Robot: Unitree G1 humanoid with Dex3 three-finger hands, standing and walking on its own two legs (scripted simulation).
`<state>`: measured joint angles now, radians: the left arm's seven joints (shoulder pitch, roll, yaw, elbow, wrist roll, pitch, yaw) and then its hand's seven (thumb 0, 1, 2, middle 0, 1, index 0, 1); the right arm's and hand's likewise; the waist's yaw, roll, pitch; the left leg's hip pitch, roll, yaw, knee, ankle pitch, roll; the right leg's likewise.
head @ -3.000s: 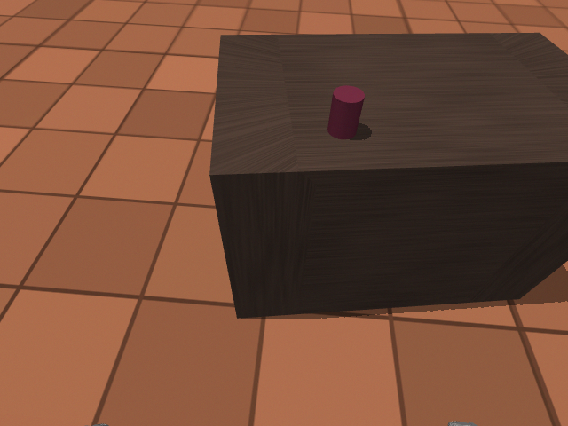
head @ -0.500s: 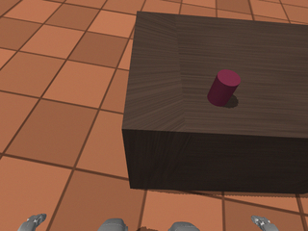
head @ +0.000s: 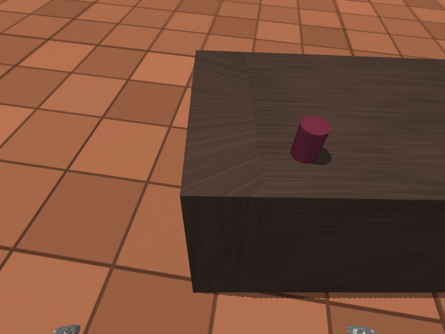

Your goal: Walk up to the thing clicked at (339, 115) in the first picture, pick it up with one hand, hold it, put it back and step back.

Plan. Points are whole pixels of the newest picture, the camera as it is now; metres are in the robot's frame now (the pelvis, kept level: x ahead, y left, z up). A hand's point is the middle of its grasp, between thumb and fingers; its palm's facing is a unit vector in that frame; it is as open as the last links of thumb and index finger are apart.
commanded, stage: walk up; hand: right
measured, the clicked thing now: (309, 140) +0.52 -0.22 +0.02
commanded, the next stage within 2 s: stand in 0.94 s
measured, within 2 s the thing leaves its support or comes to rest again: neither
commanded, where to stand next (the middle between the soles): +0.08 +0.00 m, yaw -1 degrees
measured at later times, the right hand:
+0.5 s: hand out of the picture +0.10 -0.25 -0.16, palm faces +0.00 +0.95 -0.31, open 7.4 cm
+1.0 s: hand out of the picture +0.10 -0.26 -0.15, palm faces +0.01 +0.95 -0.33, open 7.4 cm
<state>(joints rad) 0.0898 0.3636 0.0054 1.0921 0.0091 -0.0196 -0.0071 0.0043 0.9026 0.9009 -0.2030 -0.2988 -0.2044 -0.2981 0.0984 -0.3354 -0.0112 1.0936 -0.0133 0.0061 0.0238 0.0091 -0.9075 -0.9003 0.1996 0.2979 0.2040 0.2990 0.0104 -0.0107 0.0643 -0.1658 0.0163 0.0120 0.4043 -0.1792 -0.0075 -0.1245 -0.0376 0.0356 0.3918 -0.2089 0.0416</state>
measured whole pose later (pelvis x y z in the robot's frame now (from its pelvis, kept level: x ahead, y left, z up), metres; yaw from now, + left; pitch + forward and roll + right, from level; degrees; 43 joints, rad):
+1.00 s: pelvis +0.02 -0.01 +0.00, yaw +0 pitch -2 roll +0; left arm 0.09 0.35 0.00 1.12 0.02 -0.02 0.00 0.00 0.90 0.90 -0.20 -0.30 -0.20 -0.30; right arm 0.09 -0.34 -0.03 1.12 -0.01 0.01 0.02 0.01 -0.91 -0.90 0.20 0.30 0.20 0.30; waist -0.01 0.00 0.06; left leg -0.13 0.02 0.01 0.34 -0.17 -0.02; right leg -0.09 -0.03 0.04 0.34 -0.20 0.04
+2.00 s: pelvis +0.02 -0.01 +0.00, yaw +0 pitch -2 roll +0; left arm 0.13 0.36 0.00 1.11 0.01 -0.01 0.00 0.00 0.90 0.90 -0.20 -0.30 -0.20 -0.30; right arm 0.11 -0.35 -0.01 1.14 -0.01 0.00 0.01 0.01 -0.91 -0.90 0.20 0.30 0.20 0.30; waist 0.00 -0.01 0.06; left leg -0.12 0.03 0.01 0.32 -0.16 -0.03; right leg -0.08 -0.02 0.03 0.32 -0.20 0.03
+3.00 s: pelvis +0.02 -0.01 +0.00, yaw +0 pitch -2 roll +0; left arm 0.13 0.36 0.00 1.11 0.02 -0.01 0.00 0.00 0.90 0.90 -0.20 -0.30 -0.20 -0.30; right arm 0.11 -0.35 -0.01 1.12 -0.01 0.00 0.01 0.01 -0.91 -0.90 0.20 0.30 0.20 0.30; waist 0.00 -0.01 0.06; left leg -0.12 0.03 0.00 0.32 -0.17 -0.03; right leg -0.08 -0.02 0.02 0.32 -0.21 0.03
